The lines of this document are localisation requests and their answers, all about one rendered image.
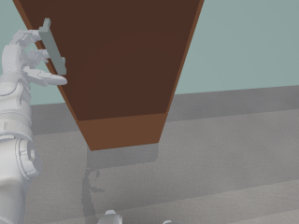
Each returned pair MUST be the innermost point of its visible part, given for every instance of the left robot upper arm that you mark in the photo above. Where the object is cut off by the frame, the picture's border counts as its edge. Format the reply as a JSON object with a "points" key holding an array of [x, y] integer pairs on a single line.
{"points": [[19, 164]]}

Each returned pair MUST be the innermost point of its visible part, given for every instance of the handle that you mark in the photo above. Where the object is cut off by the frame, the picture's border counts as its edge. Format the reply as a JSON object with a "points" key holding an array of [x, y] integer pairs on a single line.
{"points": [[51, 47]]}

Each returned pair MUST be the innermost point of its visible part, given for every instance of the left robot hand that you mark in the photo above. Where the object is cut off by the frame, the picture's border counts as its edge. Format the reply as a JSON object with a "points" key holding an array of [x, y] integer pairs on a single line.
{"points": [[15, 60]]}

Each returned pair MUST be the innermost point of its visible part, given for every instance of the left robot thigh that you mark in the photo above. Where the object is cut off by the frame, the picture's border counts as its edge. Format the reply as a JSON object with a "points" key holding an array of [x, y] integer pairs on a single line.
{"points": [[110, 219]]}

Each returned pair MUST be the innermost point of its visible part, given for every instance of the left robot forearm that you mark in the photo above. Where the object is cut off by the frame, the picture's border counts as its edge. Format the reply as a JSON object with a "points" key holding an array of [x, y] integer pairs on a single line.
{"points": [[15, 109]]}

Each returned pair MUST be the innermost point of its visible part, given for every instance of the cupboard door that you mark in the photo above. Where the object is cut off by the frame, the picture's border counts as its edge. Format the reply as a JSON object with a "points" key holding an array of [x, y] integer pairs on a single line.
{"points": [[121, 56]]}

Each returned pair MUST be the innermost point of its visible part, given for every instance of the left robot shin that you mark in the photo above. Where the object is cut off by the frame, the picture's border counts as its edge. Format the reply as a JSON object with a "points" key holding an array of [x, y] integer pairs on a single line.
{"points": [[110, 212]]}

